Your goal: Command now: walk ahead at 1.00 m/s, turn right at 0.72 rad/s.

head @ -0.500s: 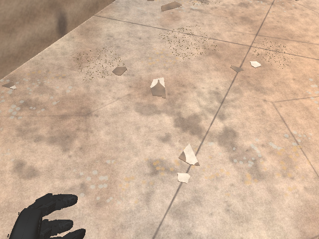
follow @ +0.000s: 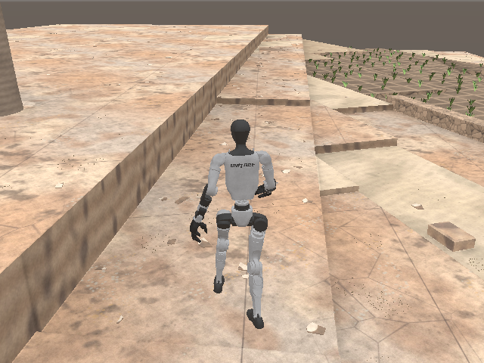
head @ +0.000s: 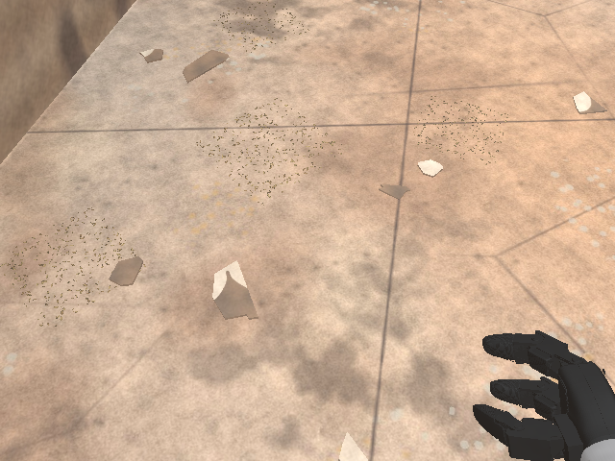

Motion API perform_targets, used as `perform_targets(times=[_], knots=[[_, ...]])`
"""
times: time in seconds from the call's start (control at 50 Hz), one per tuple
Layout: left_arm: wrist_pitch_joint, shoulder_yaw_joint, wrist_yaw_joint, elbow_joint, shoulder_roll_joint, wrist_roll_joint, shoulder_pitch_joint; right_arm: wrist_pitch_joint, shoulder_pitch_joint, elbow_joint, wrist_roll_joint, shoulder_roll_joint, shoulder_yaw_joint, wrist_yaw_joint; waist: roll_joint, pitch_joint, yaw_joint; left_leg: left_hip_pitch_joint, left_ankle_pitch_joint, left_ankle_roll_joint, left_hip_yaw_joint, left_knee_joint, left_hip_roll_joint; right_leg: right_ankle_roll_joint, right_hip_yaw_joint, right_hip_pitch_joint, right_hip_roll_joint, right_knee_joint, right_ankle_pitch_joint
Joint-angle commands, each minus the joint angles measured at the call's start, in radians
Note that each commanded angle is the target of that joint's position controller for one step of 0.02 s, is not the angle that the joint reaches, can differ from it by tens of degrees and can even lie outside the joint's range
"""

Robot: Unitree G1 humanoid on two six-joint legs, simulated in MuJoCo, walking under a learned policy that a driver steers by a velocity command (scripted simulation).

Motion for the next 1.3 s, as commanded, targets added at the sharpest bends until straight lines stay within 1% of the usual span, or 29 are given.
perform_targets(times=[0.02,0.04,0.06,0.1,0.14,0.28,0.36,0.4,0.42,0.44,0.46,0.48,0.5,0.54,0.62,0.72,0.78,0.82,0.84,0.86,0.88,0.9,0.96,1.0,1.1,1.22,1.26,1.28,1.3], knots=[[-0.035,0.014,-0.001,-0.102,0.097,0.02,-0.167,-0.006,0.63,0.113,-0.019,-0.281,-0.124,-0.046,0.09,-0.291,-0.389,0.915,-0.299,0.056,-0.082,0.019,0.106,0.032,-0.006,-0.531,-0.078,0.678,0.639],[-0.031,-0.024,0.007,-0.146,-0.032,-0.024,-0.013,-0.01,0.581,0.113,-0.043,-0.341,-0.132,-0.035,0.416,-0.421,-0.228,1.011,-0.452,0.172,-0.692,-0.2,0.403,0.066,-0.106,-0.715,0.008,0.975,0.011],[-0.019,-0.03,0.015,-0.132,0.035,0.01,-0.038,-0.001,0.455,0.099,-0.024,-0.276,-0.135,-0.018,0.295,-0.309,-0.209,0.892,-0.751,0.215,-0.835,-0.306,0.36,0.046,-0.145,-0.848,-0.078,1.002,0.092],[0.0,-0.026,-0.007,-0.144,0.052,0.04,-0.194,0.0,0.351,0.118,-0.017,-0.137,-0.105,-0.006,0.065,-0.053,-0.189,0.597,-0.621,0.201,-0.534,-0.314,0.263,0.051,-0.178,-0.849,-0.161,0.902,0.193],[0.013,-0.038,-0.034,-0.181,0.011,0.051,-0.244,-0.016,0.4,0.187,-0.017,-0.112,-0.093,-0.003,0.092,0.006,-0.152,0.456,-0.462,0.179,-0.356,-0.338,0.2,0.056,-0.149,-0.808,-0.189,0.821,0.176],[0.002,-0.086,-0.064,-0.323,-0.003,0.05,-0.529,-0.045,0.448,0.246,0.031,-0.16,-0.1,0.014,0.062,0.08,-0.127,0.25,-0.079,0.193,-0.087,-0.517,0.082,0.12,-0.292,-0.648,-0.231,0.276,0.465],[-0.004,-0.076,-0.048,-0.313,0.038,0.041,-0.553,-0.042,0.526,0.264,0.038,-0.248,-0.117,0.018,0.053,0.05,-0.138,0.377,0.301,0.189,-0.08,-0.471,0.125,0.113,-0.332,-0.459,-0.179,0.141,0.479],[-0.012,-0.052,-0.018,-0.262,0.08,0.052,-0.39,-0.031,0.566,0.286,0.032,-0.279,-0.12,0.012,0.06,-0.091,-0.06,0.477,0.629,0.163,-0.046,-0.155,0.104,0.091,-0.345,-0.261,-0.12,0.087,0.34],[-0.017,-0.036,0.001,-0.216,0.108,0.063,-0.225,-0.027,0.554,0.283,0.035,-0.278,-0.12,0.01,0.055,-0.184,0.022,0.365,0.55,0.146,-0.034,0.097,0.064,0.082,-0.32,-0.03,-0.158,0.086,0.323],[-0.022,-0.011,0.024,-0.201,0.188,0.086,-0.053,-0.029,0.551,0.253,0.032,-0.198,-0.101,0.011,-0.039,-0.32,0.079,0.183,0.214,0.141,-0.002,0.431,0.003,0.061,-0.081,0.191,-0.394,0.06,0.001],[-0.017,0.003,0.028,-0.202,0.244,0.105,-0.051,-0.024,0.655,0.212,0.069,-0.062,-0.072,0.01,-0.251,-0.465,-0.011,-0.087,-0.433,0.127,0.017,0.756,-0.082,-0.023,0.408,0.362,-0.664,-0.088,-0.312],[-0.008,-0.001,0.03,-0.208,0.18,0.076,-0.108,-0.012,0.554,0.207,0.053,-0.157,-0.089,0.003,-0.16,-0.361,-0.003,-0.185,-0.335,0.141,0.009,0.827,-0.046,-0.024,0.482,0.233,-0.622,-0.198,-0.373],[-0.014,-0.019,0.028,-0.196,0.107,0.063,-0.177,-0.004,0.456,0.194,0.041,-0.171,-0.095,0.008,-0.091,-0.182,-0.027,-0.221,-0.244,0.138,0.012,0.787,-0.001,-0.006,0.28,0.096,-0.568,-0.191,-0.204],[-0.025,-0.03,0.023,-0.165,0.047,0.058,-0.21,0.016,0.418,0.201,0.025,-0.134,-0.091,0.027,-0.047,-0.055,-0.08,-0.169,-0.207,0.121,0.017,0.727,0.044,0.029,0.03,-0.09,-0.483,-0.23,0.115],[-0.058,-0.037,0.015,-0.097,0.001,0.021,-0.175,0.071,0.318,0.142,0.004,-0.076,-0.081,0.055,-0.068,0.037,-0.139,-0.235,-0.178,0.093,0.036,0.689,0.091,0.048,-0.21,-0.173,-0.465,-0.313,0.343],[-0.075,-0.037,0.019,-0.066,0.017,0.021,-0.221,0.053,0.136,0.049,-0.002,-0.064,-0.052,0.09,-0.005,0.132,-0.181,-0.043,0.108,0.113,0.163,0.264,0.033,0.095,-0.531,-0.322,-0.354,-0.363,0.76],[-0.077,-0.019,0.028,-0.051,0.129,0.004,-0.176,0.031,0.257,0.101,-0.018,-0.083,-0.052,0.09,-0.037,0.05,-0.226,0.243,0.151,0.14,0.252,0.109,-0.114,0.094,-0.538,-0.26,-0.376,-0.156,1.274],[-0.048,-0.011,0.037,-0.055,0.166,0.0,-0.185,0.02,0.547,0.207,-0.037,-0.151,-0.083,0.063,-0.046,-0.129,-0.341,0.57,0.187,0.191,0.179,0.027,-0.153,0.106,-0.526,-0.253,-0.369,0.247,1.238],[-0.039,-0.017,0.037,-0.045,0.135,-0.004,-0.153,0.016,0.604,0.237,-0.047,-0.204,-0.1,0.044,-0.001,-0.161,-0.353,0.684,0.327,0.199,0.12,-0.049,-0.096,0.13,-0.539,-0.322,-0.286,0.548,0.835],[-0.028,-0.045,0.033,-0.07,-0.007,0.004,0.011,0.019,0.543,0.215,-0.043,-0.332,-0.127,0.028,0.303,-0.286,-0.203,0.977,1.262,0.285,-0.175,0.181,0.224,0.172,-0.485,-0.606,-0.148,1.055,-0.21],[-0.016,-0.053,0.042,-0.088,0.047,-0.039,0.067,0.019,0.563,0.163,0.002,-0.342,-0.139,0.024,0.197,-0.627,-0.247,1.185,1.339,0.442,-0.442,0.135,0.398,0.164,-0.216,-0.746,-0.121,1.24,-0.162],[-0.009,-0.052,0.047,-0.096,0.083,-0.022,-0.041,0.035,0.486,0.136,0.031,-0.3,-0.136,0.005,0.066,-0.562,-0.247,1.008,1.043,0.407,-0.407,0.012,0.339,0.164,-0.221,-0.731,-0.18,1.181,-0.007],[0.028,-0.063,0.036,-0.091,0.041,0.037,-0.116,0.036,0.35,0.162,0.033,-0.147,-0.081,-0.013,-0.031,-0.149,-0.133,0.482,0.731,0.335,-0.242,-0.159,0.224,0.172,-0.254,-0.657,-0.255,0.913,0.054],[0.069,-0.065,0.035,-0.082,0.007,0.038,-0.089,0.023,0.353,0.184,0.022,-0.142,-0.076,-0.006,-0.029,-0.13,-0.096,0.306,0.726,0.325,-0.155,-0.227,0.198,0.179,-0.263,-0.523,-0.262,0.781,0.049],[0.071,-0.073,0.037,-0.076,-0.045,0.018,-0.141,0.011,0.302,0.208,0.011,-0.114,-0.068,0.011,0.055,-0.16,-0.084,0.274,0.684,0.253,0.022,-0.24,0.094,0.159,-0.296,-0.43,-0.242,0.441,0.256],[0.076,-0.068,0.045,-0.07,-0.04,0.027,-0.221,0.044,0.318,0.245,0.012,-0.104,-0.064,0.01,0.087,-0.084,-0.122,0.252,0.185,0.214,-0.044,-0.232,0.115,0.149,-0.307,-0.331,-0.213,0.166,0.301],[0.06,-0.068,0.049,-0.058,-0.031,0.04,-0.202,0.053,0.332,0.252,0.014,-0.075,-0.053,-0.003,0.031,-0.049,-0.119,0.207,-0.048,0.147,-0.061,-0.175,0.069,0.125,-0.248,-0.236,-0.257,-0.036,0.395],[0.048,-0.06,0.054,-0.064,0.033,0.051,-0.196,0.055,0.394,0.25,0.006,-0.048,-0.049,-0.008,-0.084,-0.049,-0.169,0.204,-0.186,0.108,-0.016,-0.084,-0.007,0.1,-0.1,-0.224,-0.394,-0.092,0.548],[0.053,-0.055,0.053,-0.073,0.05,0.024,-0.268,0.067,0.474,0.279,0.026,-0.015,-0.042,-0.012,-0.175,-0.064,-0.214,0.297,-0.314,0.084,0.052,-0.078,-0.095,0.01,-0.021,-0.346,-0.472,-0.143,0.527]])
